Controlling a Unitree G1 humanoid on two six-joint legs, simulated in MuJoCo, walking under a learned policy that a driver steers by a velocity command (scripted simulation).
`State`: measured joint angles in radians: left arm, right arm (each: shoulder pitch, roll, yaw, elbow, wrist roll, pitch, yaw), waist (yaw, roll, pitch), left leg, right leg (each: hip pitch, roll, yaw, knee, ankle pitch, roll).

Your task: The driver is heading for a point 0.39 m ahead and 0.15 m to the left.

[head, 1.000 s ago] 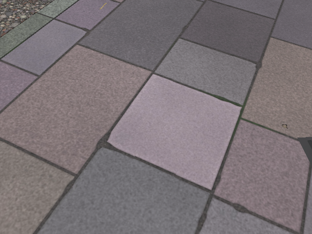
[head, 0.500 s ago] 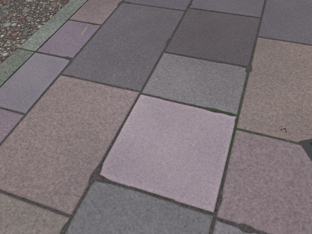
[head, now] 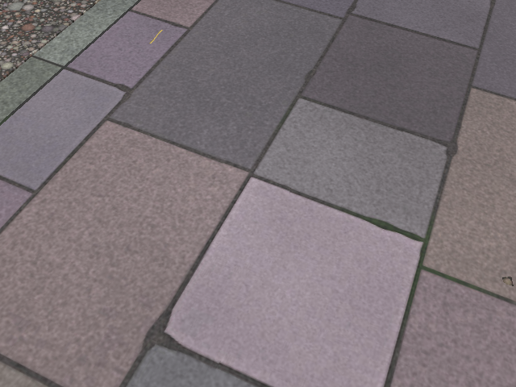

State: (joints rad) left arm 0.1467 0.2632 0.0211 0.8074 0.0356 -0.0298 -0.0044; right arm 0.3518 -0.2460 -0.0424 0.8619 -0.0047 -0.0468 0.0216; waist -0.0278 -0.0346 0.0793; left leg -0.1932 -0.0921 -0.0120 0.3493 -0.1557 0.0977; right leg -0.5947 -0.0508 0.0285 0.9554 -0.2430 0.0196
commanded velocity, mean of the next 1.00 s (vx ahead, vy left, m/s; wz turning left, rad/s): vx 0.05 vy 0.00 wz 0.56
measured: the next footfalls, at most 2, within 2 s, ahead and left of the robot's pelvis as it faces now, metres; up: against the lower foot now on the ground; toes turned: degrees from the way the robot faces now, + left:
right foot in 0.22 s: +0.20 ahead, -0.11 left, +0.00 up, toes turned +11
left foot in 0.66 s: +0.07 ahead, +0.08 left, +0.00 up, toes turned +25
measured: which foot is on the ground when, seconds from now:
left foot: down 0.00-0.22, up 0.24-0.64, down 0.66-1.00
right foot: up 0.00-0.20, down 0.22-0.66, up 0.68-1.00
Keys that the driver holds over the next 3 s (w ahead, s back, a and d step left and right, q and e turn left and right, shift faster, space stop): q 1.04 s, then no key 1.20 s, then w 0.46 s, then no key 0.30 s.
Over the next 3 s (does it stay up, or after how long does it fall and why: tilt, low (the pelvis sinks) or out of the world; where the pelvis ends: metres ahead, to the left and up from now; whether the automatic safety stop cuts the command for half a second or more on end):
stays up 0.28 0.12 -0.03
